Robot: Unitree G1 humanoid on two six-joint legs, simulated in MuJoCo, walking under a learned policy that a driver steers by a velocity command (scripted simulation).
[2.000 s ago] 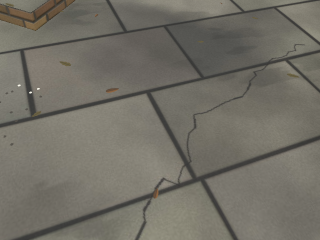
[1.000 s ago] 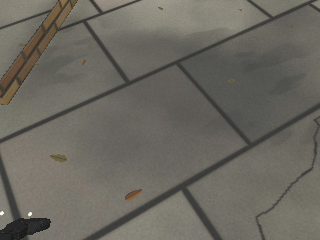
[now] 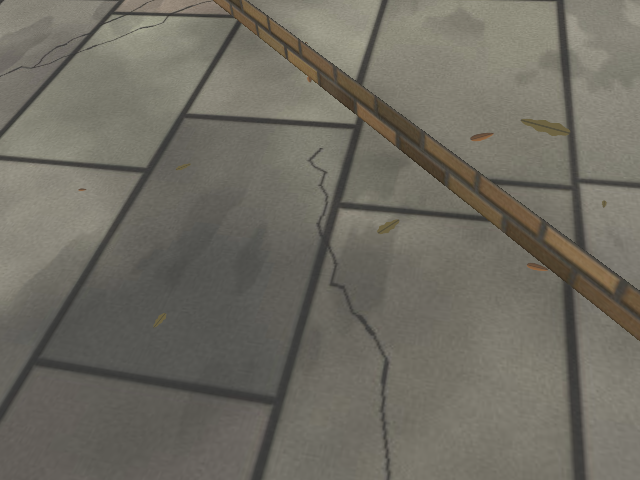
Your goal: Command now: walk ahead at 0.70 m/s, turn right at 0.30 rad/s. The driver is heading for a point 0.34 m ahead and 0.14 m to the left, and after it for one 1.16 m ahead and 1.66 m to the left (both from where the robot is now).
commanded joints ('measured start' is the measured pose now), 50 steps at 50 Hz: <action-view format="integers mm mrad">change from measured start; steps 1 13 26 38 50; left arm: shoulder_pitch -18 109 -198 -20 -69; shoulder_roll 166 174 83 244 87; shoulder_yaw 35 25 -29 28 8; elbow -50 135 -42 -48 83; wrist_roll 5 5 61 16 4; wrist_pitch -43 -80 -67 -84 -121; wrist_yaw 2 15 -11 31 5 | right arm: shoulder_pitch -117 -295 159 176 -133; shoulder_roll -111 -31 -97 -208 -13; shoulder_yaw -12 40 -3 -48 48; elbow -83 -140 87 63 -147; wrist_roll -28 7 36 30 8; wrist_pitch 3 5 -48 -68 29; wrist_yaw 33 34 -24 -28 44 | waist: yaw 13 14 18 154 -37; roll -210 -159 -47 -46 -148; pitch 169 192 150 -172 117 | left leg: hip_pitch -311 -95 227 260 -236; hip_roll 25 -91 -6 -104 12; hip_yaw -10 134 -452 -349 -50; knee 19 -403 -891 -207 157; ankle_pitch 166 194 -134 656 210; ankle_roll -32 127 336 134 99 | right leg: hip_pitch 94 312 -466 350 65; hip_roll -203 -223 -122 -63 -260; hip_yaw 340 38 97 77 -38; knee -444 -438 631 54 -346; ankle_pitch -135 798 92 159 440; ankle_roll -127 -110 69 53 17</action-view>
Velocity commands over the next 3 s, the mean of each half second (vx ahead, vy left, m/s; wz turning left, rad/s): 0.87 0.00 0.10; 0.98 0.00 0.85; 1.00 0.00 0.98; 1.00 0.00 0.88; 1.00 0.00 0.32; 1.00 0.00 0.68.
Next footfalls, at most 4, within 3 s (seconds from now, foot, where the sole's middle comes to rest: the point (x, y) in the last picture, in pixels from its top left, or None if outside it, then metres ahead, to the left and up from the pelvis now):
0.32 left None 0.41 0.07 -0.77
0.76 right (401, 347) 0.85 -0.08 -0.77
1.22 left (257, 269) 1.11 0.30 -0.77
1.60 right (201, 177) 1.50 0.51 -0.77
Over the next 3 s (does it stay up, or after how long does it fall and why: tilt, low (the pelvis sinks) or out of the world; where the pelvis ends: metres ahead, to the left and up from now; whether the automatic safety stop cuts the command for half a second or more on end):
stays up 1.30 1.67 -0.03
